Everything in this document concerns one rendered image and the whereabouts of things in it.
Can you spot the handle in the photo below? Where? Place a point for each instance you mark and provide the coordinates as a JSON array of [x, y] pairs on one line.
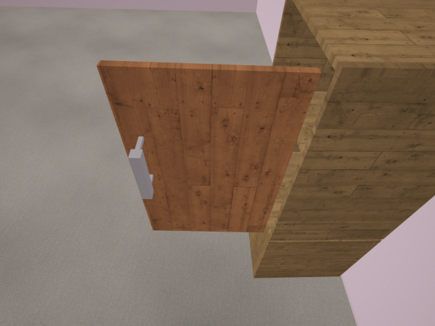
[[139, 167]]

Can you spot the cupboard door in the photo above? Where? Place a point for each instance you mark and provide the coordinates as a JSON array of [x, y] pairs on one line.
[[217, 138]]

